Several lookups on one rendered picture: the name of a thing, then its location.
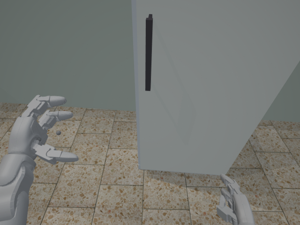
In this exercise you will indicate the robot left forearm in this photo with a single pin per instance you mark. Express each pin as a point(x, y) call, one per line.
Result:
point(16, 178)

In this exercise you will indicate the fridge door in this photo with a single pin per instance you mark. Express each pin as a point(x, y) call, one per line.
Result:
point(216, 68)

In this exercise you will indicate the robot right hand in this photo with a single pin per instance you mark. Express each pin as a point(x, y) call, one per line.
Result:
point(239, 210)

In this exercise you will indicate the robot left hand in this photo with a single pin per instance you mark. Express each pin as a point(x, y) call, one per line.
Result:
point(26, 130)

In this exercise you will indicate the handle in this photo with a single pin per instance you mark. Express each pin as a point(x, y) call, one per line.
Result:
point(149, 25)

